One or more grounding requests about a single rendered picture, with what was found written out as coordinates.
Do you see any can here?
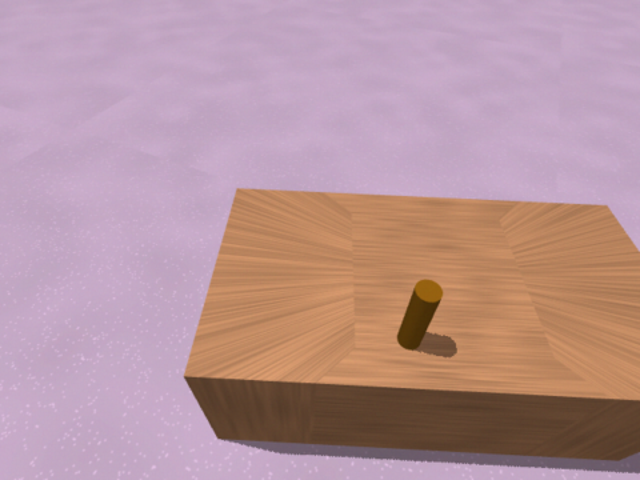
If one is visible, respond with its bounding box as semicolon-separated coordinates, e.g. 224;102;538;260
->
397;280;443;350

